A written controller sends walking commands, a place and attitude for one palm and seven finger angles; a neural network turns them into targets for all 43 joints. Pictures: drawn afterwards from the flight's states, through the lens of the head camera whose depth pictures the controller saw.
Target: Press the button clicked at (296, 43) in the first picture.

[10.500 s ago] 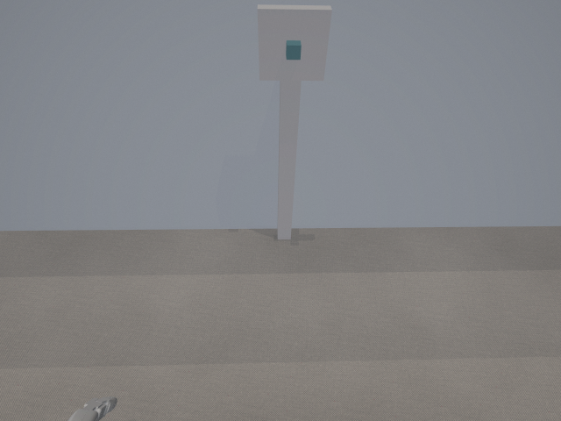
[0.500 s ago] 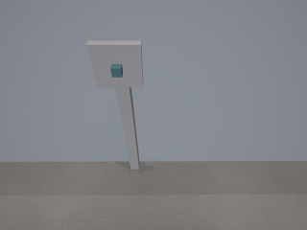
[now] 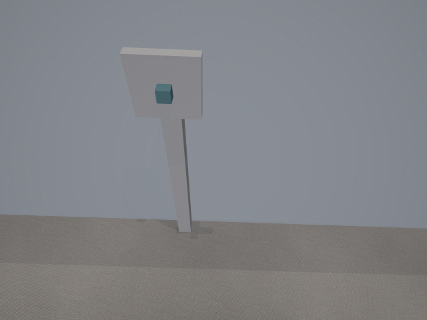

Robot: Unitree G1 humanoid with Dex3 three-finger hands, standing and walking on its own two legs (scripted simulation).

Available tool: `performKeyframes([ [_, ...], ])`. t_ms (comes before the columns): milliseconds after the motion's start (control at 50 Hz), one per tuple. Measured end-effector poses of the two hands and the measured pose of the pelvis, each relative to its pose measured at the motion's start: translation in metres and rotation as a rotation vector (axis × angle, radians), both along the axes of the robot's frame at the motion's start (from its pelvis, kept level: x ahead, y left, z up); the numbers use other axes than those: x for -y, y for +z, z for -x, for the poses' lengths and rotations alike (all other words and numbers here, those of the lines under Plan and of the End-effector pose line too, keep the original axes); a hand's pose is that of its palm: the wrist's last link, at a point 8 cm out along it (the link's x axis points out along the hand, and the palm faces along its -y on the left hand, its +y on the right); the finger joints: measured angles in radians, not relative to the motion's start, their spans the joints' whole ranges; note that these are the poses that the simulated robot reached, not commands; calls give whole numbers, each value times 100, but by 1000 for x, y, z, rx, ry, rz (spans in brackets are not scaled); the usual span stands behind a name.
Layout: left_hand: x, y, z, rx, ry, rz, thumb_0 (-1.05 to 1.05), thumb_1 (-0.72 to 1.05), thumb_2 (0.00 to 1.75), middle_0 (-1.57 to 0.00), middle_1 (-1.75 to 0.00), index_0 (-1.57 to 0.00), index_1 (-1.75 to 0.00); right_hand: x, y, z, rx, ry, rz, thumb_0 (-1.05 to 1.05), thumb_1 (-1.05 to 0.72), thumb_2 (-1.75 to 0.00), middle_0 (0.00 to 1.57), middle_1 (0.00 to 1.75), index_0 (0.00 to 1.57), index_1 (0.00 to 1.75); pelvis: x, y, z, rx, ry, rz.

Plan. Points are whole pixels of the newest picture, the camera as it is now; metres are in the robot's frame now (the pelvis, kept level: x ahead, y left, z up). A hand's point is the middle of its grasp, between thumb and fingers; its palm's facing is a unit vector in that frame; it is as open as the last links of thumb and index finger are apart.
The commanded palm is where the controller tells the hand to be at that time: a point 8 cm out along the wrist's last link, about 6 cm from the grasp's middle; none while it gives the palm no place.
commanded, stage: look again from close up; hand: left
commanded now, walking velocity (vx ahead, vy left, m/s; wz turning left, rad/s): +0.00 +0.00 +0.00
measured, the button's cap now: (164, 93) +0.59 +0.16 +0.10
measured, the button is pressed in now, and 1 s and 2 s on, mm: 0 0 0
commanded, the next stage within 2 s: shuffle to correct the standing spot in 0.04 s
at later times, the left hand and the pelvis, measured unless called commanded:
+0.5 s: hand out of the picture +0.02 +0.15 -0.18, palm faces +0.04 -0.98 -0.19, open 7.4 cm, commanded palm none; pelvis +0.05 -0.03 -0.01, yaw +1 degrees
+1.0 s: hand out of the picture +0.15 +0.17 -0.18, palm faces +0.04 -0.98 -0.20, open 7.4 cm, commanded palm none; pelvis +0.10 -0.02 +0.00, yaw -1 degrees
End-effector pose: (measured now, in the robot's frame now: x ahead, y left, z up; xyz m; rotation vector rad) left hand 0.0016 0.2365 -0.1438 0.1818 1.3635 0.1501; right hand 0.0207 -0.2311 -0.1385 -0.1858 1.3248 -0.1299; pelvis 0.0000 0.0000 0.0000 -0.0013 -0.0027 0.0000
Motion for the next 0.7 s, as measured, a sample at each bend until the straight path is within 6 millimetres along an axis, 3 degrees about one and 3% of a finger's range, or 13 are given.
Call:
performKeyframes([
  [260, 1, -3, -28, 33, -14, 0, 0, 91, 89, -20, -30, -20, -29, 17, 6, -34, 46, 13, 38, 1, -91, -89, 20, 30, 20, 30, 6, 0, -13, 1, -5, -6],
  [500, 36, -9, -16, -59, 48, 29, 0, 91, 89, -20, -30, -20, -29, 23, -11, -42, -55, 1, -12, 1, -91, -89, 20, 30, 20, 30, 28, -8, -52, -29, 10, 5],
  [580, 46, -9, 3, -132, 96, 48, 0, 91, 89, -20, -30, -20, -29, 24, -6, -74, -54, 22, 5, 1, -91, -89, 20, 30, 20, 30, 26, -8, -71, -25, 17, 10],
  [700, 49, -19, 18, -299, 125, 103, 0, 91, 89, -20, -30, -20, -29, 11, -4, -151, 90, 43, 42, 1, -91, -89, 20, 30, 20, 30, 12, -18, -103, -6, 9, 25],
])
